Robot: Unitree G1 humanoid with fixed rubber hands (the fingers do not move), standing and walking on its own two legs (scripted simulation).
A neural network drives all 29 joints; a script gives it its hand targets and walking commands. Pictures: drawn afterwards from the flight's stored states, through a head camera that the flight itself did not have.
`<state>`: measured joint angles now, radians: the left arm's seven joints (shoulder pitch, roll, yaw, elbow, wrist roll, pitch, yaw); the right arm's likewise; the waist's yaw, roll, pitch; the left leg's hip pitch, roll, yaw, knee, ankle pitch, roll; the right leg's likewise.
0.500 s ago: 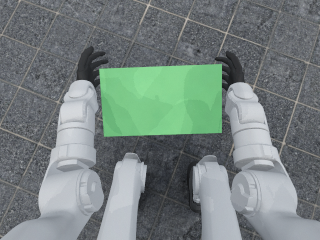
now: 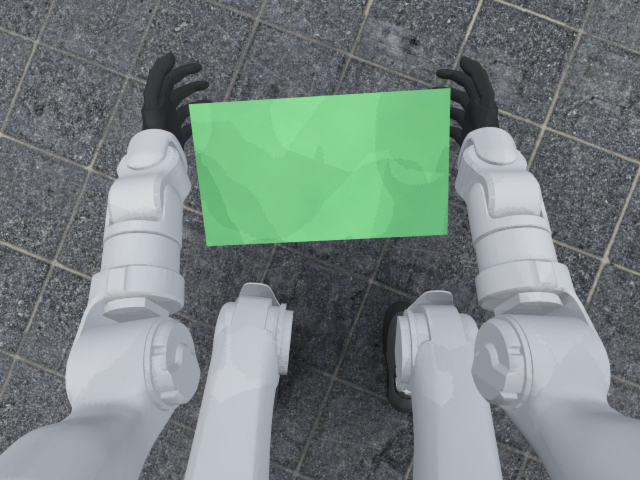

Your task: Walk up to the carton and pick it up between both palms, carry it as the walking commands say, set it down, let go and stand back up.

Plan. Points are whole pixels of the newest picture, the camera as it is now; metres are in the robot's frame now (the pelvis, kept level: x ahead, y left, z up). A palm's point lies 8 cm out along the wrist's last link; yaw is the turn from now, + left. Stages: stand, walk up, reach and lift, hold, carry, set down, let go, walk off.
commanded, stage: set down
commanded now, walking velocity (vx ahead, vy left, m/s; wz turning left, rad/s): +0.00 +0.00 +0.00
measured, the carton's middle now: (324, 165) +0.47 +0.03 -0.22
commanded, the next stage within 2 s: none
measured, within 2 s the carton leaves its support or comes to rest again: rests again in 1.70 s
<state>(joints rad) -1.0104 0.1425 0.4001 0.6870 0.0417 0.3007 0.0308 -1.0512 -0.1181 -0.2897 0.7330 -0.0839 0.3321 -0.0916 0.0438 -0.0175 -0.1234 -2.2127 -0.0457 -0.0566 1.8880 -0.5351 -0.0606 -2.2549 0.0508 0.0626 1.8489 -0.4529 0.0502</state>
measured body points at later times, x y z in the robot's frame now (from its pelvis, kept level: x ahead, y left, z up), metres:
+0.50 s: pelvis -0.03 +0.00 -0.06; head +0.33 +0.02 +0.19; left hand +0.53 +0.20 -0.20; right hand +0.54 -0.15 -0.21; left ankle +0.10 +0.13 -0.41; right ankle +0.12 -0.13 -0.41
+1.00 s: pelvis +0.00 +0.00 -0.07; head +0.34 +0.00 +0.23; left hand +0.53 +0.20 -0.20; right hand +0.54 -0.15 -0.22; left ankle +0.10 +0.13 -0.41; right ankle +0.12 -0.13 -0.41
